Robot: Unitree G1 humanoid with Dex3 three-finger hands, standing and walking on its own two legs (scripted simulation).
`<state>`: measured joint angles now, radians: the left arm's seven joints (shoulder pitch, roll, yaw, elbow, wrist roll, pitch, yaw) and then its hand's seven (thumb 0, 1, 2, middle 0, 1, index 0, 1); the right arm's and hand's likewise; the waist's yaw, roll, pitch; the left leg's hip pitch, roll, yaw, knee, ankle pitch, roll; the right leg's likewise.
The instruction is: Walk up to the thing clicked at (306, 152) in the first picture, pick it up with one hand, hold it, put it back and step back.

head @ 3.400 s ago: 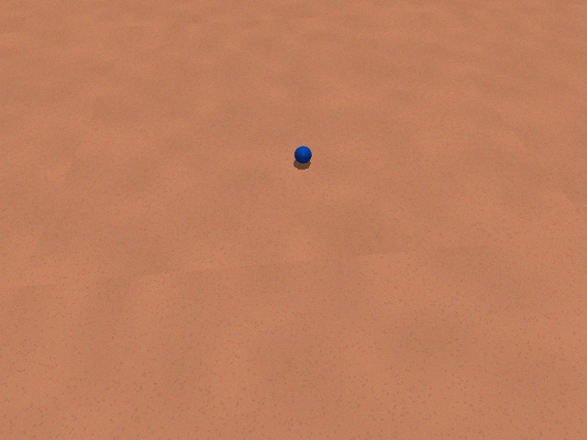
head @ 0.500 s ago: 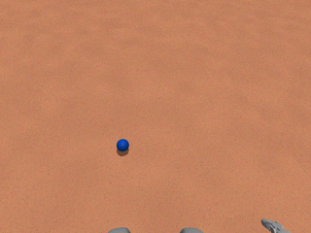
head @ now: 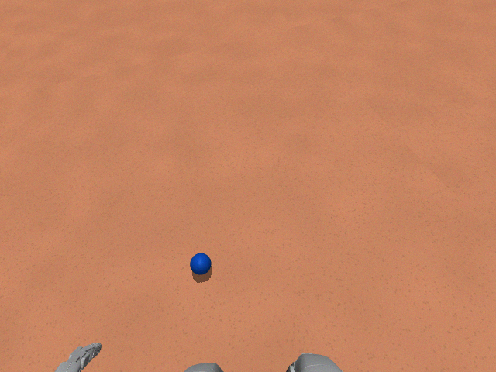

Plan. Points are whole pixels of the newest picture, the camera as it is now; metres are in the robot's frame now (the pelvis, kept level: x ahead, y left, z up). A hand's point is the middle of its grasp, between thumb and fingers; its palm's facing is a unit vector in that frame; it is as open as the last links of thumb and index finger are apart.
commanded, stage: walk up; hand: left
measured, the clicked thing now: (200, 263) +0.59 +0.25 -0.72
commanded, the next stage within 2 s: none
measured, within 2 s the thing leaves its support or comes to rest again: neither
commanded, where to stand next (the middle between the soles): +0.20 +0.03 m, yaw +1 degrees
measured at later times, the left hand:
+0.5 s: hand (95, 368) +0.15 +0.31 -0.16, palm faces -0.03 -0.94 -0.33, open 7.4 cm
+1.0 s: hand (108, 329) +0.21 +0.29 -0.14, palm faces -0.02 -0.92 -0.39, open 7.4 cm
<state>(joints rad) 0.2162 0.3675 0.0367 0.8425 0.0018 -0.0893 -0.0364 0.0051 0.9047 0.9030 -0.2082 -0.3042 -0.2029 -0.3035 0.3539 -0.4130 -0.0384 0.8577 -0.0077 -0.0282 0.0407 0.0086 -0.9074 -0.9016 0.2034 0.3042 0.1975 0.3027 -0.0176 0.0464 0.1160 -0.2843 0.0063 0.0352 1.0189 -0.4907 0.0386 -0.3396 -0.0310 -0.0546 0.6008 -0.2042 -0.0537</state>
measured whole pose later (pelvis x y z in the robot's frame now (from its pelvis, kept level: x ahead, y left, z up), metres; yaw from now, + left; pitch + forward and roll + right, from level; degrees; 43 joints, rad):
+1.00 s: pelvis +0.13 +0.03 +0.00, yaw +1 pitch -3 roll +1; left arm 0.15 0.35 -0.01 1.01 0.01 -0.03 0.00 0.01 0.90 0.90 -0.21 -0.30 -0.20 -0.30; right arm 0.15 -0.38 -0.01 1.02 0.00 0.00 0.02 0.01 -0.91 -0.90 0.20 0.30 0.20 0.30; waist 0.00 0.04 0.09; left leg -0.25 0.02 0.04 0.56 -0.26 -0.01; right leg -0.30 -0.05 -0.01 0.59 -0.24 0.02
